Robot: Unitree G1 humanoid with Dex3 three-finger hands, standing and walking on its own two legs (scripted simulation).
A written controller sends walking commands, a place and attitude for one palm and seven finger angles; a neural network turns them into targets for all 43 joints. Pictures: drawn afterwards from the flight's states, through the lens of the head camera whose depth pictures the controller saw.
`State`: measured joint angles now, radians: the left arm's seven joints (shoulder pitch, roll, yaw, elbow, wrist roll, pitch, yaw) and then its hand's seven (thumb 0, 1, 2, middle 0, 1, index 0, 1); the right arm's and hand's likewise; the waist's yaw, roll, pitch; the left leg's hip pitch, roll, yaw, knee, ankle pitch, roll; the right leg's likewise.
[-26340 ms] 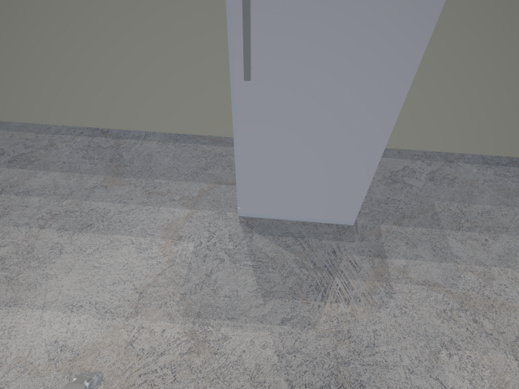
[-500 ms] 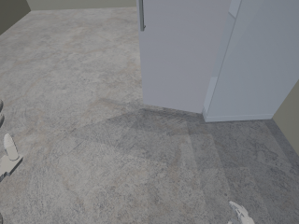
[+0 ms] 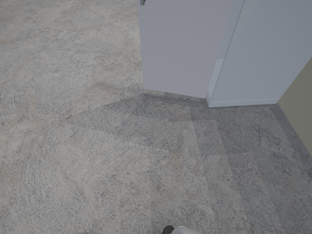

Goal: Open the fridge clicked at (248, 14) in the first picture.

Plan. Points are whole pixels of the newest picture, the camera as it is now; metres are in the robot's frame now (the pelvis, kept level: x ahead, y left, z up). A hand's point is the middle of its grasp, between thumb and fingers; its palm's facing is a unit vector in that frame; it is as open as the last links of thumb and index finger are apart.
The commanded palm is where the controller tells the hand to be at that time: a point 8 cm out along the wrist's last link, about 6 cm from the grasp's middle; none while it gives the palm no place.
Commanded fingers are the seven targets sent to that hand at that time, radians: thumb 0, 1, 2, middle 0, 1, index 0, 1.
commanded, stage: let the arm hang, fingers relaxed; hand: left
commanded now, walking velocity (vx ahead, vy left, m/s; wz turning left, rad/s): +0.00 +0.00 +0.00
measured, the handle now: out of the picture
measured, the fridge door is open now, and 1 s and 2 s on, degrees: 73 73 73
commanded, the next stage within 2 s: look to check the result in 0.78 s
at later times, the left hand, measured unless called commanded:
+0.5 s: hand out of the picture +0.10 +0.29 -0.13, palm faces -0.04 -0.92 -0.39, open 7.4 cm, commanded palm none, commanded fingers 0.00 0.90 0.90 -0.20 -0.30 -0.20 -0.30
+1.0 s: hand out of the picture +0.04 +0.29 -0.15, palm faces -0.04 -0.95 -0.31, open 7.4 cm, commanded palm none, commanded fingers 0.00 0.90 0.90 -0.20 -0.30 -0.20 -0.30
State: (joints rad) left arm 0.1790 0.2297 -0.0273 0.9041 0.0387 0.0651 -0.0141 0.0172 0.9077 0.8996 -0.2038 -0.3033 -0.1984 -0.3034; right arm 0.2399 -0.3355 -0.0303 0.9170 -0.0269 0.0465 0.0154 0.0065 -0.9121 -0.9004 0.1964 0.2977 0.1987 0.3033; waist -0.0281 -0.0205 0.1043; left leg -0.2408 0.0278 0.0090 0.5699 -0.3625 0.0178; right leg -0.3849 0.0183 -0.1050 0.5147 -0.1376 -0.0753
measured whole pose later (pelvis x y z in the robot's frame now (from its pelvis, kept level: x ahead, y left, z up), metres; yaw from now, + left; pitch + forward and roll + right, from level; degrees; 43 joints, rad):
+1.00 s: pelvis +0.00 +0.05 +0.01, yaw -1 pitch -1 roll +0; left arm 0.14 0.31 0.03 1.15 0.03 0.02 -0.01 0.01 0.91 0.90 -0.20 -0.30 -0.20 -0.30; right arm 0.16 -0.34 -0.04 1.12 -0.02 0.01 0.00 0.01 -0.91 -0.90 0.20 0.30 0.20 0.30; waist 0.00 0.00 0.08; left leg -0.17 -0.02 0.01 0.43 -0.29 0.03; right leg -0.31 0.03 -0.01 0.35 -0.13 -0.03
